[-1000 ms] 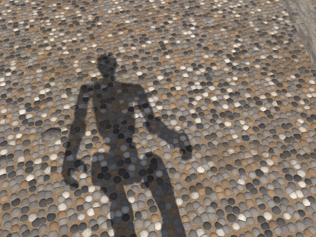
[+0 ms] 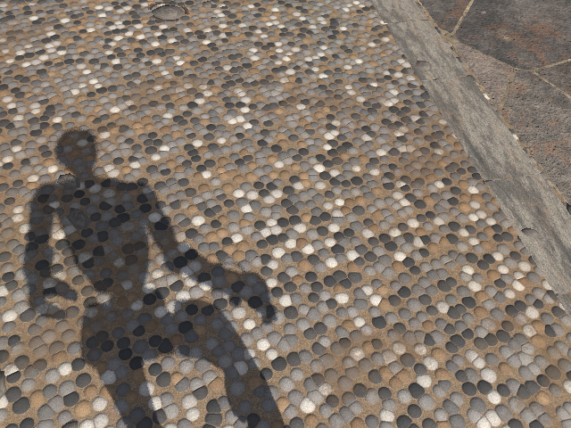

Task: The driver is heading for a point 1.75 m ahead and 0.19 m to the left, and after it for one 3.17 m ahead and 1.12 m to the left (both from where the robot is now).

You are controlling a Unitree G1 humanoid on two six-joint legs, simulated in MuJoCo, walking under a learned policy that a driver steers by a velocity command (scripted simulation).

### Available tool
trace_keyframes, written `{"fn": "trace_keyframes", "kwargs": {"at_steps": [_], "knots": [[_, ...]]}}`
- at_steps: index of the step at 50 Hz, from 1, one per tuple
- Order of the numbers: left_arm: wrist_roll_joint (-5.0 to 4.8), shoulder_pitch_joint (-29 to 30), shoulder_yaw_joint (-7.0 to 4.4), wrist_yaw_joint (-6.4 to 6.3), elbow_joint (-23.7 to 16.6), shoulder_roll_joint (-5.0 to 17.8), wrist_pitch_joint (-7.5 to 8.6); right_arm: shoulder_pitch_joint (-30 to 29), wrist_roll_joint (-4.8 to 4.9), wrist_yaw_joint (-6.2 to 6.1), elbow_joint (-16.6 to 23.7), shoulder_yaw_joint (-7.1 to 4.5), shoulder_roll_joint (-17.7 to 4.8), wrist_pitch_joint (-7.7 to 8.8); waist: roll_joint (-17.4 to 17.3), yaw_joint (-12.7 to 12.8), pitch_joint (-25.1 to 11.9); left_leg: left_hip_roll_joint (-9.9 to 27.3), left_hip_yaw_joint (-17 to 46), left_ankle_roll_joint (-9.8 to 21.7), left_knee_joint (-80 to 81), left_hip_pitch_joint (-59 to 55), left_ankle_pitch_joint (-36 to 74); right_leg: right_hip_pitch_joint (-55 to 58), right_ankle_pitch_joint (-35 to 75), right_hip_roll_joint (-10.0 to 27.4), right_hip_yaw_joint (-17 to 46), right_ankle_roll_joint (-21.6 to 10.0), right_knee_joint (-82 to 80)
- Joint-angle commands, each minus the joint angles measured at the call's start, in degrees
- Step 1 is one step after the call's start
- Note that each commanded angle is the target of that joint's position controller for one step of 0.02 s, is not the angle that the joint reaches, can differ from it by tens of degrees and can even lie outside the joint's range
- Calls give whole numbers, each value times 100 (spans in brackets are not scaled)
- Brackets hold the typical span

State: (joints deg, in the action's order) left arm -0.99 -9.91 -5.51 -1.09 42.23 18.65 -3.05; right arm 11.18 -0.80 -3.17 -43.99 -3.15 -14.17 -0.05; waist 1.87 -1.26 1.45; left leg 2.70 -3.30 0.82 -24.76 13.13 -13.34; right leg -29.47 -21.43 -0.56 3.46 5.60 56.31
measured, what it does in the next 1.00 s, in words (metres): steps on the spot: right foot, then left foot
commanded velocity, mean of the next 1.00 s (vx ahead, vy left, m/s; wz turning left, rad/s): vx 0.00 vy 0.00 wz -0.08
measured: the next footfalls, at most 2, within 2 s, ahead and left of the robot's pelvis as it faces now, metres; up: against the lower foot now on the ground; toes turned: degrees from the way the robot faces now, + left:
right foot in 0.14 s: +0.04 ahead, -0.15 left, +0.00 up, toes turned -2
left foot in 0.42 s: +0.04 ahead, +0.11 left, +0.00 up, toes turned -3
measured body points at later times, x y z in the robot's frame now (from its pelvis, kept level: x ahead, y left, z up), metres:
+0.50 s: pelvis +0.00 -0.03 -0.01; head +0.01 -0.02 +0.44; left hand +0.17 +0.21 -0.13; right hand +0.07 -0.31 -0.13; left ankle +0.00 +0.11 -0.75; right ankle +0.00 -0.14 -0.74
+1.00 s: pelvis +0.00 -0.01 -0.01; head +0.01 -0.01 +0.44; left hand +0.08 +0.25 -0.15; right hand +0.06 -0.27 -0.15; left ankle +0.00 +0.11 -0.74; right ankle +0.00 -0.14 -0.74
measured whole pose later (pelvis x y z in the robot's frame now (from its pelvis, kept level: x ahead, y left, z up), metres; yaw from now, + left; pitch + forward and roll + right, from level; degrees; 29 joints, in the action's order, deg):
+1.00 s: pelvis +0.00 -0.01 -0.01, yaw -3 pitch -2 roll +0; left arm 0.1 -10.8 -2.2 -2.0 59.7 13.5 -0.8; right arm 11.6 -0.3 -1.7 -56.8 -1.3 -13.1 0.6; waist 0.2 0.2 2.4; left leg 0.7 -0.4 -0.4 -28.8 10.8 -16.1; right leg -11.4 -15.3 0.5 1.6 1.2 28.6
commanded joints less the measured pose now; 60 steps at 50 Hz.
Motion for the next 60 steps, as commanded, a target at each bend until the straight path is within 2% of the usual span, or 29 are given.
{"fn": "trace_keyframes", "kwargs": {"at_steps": [1, 3, 4, 5, 6, 7, 8, 9, 10, 11, 13, 15, 16, 18, 20, 21, 22, 23, 24, 25, 26, 28, 31, 38, 48, 60], "knots": [[13, 392, 84, 76, -613, 130, 104, 69, 53, 35, 248, -320, -1236, 6, -1234, -153, -497, 1295, 921, 1199, 483, -818, 2447, 166, -254, 61, -356, -38, -968], [5, 337, 64, 102, -594, 239, 94, 88, 115, 99, 203, -328, -1277, 3, -1301, -152, -494, 1332, 961, 1208, 375, -772, 2532, 591, -124, -17, -524, -155, -1610], [8, 237, 60, 114, -548, 235, 90, 37, 163, 120, 176, -318, -1268, 2, -1281, -69, -476, 1305, 947, 1153, 247, -735, 2536, 864, 187, -50, -573, -255, -2151], [22, 30, 58, 127, -451, 207, 94, -43, 216, 133, 149, -292, -1215, -1, -1216, 82, -467, 1228, 876, 1024, 62, -601, 2491, 1326, 831, -104, -652, -410, -2983], [50, -89, 41, 122, -395, 277, 93, 130, 248, 148, 36, -241, -1083, 22, -1061, 158, -459, 1093, 772, 743, -113, -334, 2225, 1931, 1625, -75, -544, -591, -3803], [66, -235, -12, 70, -399, 563, 78, 364, 112, 185, -19, -156, -848, 86, -496, 85, -825, 799, 470, 282, -600, 207, 1352, 2962, 2900, 527, 197, -768, -3735], [151, -217, -57, -19, -484, 979, 31, 475, -188, 277, 99, 1, -416, 180, 1058, -141, -1070, 258, -53, -261, -1562, 1241, -1248, 3665, 5291, 1762, 1380, -1378, -3195], [260, -172, 68, 43, -446, 536, 110, -7, -75, 223, 213, -56, -628, 164, 1075, 225, -1098, 149, 330, -460, -2013, 1314, -2295, 2907, 4760, 2144, 1659, -2238, -3406], [289, 22, 117, 94, -431, 393, 211, -150, 54, 191, 190, -137, -921, 112, 763, 227, -793, 194, 437, -530, -2472, 1331, -2265, 2628, 4156, 1891, 1460, -2262, -3567], [265, 201, 123, 94, -359, 356, 285, -140, 91, 164, 130, -167, -920, 61, 773, 162, -661, 201, 502, -547, -2625, 1436, -2068, 2527, 3737, 1630, 1222, -2055, -3614], [159, 484, 107, 82, -322, 441, 357, 68, 49, 86, -20, -220, -954, -58, 686, 51, -449, 226, 592, -620, -2743, 1312, -1639, 2176, 3646, 1462, 1000, -1860, -3642], [162, 614, 135, 61, -242, 345, 353, 253, 62, 85, -122, -173, -756, -65, 581, -53, -495, 168, 515, -633, -2442, 864, -1311, 1900, 3606, 1261, 704, -1783, -3619], [163, 639, 145, 57, -205, 296, 343, 228, 74, 87, -138, -140, -666, -54, 601, -20, -509, 147, 464, -617, -2136, 706, -1187, 1882, 3496, 1191, 632, -1759, -3594], [158, 586, 163, 47, -95, 255, 321, 125, 98, 94, -145, -109, -617, -31, 613, 68, -522, 97, 394, -571, -1491, 432, -875, 1923, 3243, 1183, 692, -1768, -3560], [99, 639, 205, 46, 10, 181, 299, 294, 82, 128, -246, -85, -572, -3, 513, -90, -496, 10, 284, -459, -283, -171, 99, 1787, 2600, 1055, 653, -1595, -3455], [83, 452, 232, 63, 114, 100, 319, 302, 4, 146, -264, -81, -657, 12, 331, -89, -468, 77, 423, -370, 192, -555, 911, 1633, 2002, 908, 625, -1336, -3454], [162, 274, 257, 81, 183, 29, 353, 295, -46, 139, -227, -117, -936, 22, -41, 59, -452, 433, 816, -242, 225, -835, 1775, 1434, 1298, 652, 479, -1045, -3298], [206, 31, 228, 116, 215, 31, 378, 148, 29, 139, -300, -198, -1279, 12, -763, 433, -340, 481, 759, 12, -59, -563, 1437, 1452, 847, 276, 138, -844, -3378], [224, 276, 231, 96, 266, 108, 354, 44, 54, 185, -303, -156, -982, 29, -752, 216, -251, 388, 767, 137, 101, -39, 484, 1802, 759, 155, -38, -672, -3264], [178, 437, 198, 71, 292, 190, 325, 15, 8, 206, -325, -105, -816, 61, -643, 149, -100, 318, 750, 79, 219, 146, 130, 1854, 806, 157, -51, -641, -3171], [152, 463, 198, 31, 334, 144, 292, -24, -27, 202, -366, -95, -800, 93, -616, 153, -83, 268, 711, 0, 258, 192, 113, 1883, 928, 195, -33, -667, -3142], [153, 365, 191, -1, 449, 134, 229, 35, -8, 192, -456, -59, -716, 166, -597, 141, -43, 200, 633, -80, 212, 96, 274, 1819, 1139, 220, 7, -691, -3159], [143, 299, 186, -9, 638, 100, 245, 116, 19, 153, -573, -38, -701, 177, -399, 99, -73, 146, 580, -81, 144, -37, 330, 1773, 1224, 221, -7, -671, -3174], [126, 109, 184, -43, 1084, 118, 277, 92, 34, 120, -775, 7, -640, 142, -190, 92, -55, 68, 520, -25, 109, -127, 418, 1767, 1369, 210, -54, -589, -3189], [111, -107, 225, -111, 1546, 121, 279, 118, 49, 127, -1082, 58, -540, 114, -203, 129, -2, -28, 443, -16, 140, -109, 491, 1820, 1450, 212, -100, -569, -3196], [104, -252, 286, -139, 1854, 24, 277, 276, 61, 106, -1380, 109, -471, 97, -211, 139, 55, -86, 407, -15, 179, -67, 461, 1811, 1430, 193, -160, -559, -3224]]}}
Keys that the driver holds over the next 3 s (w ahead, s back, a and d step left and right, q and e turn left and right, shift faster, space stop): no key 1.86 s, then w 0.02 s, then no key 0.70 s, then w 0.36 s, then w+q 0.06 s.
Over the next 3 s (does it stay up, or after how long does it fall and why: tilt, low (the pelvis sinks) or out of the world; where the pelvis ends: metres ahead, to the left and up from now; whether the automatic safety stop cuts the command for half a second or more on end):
stays up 0.10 -0.05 0.00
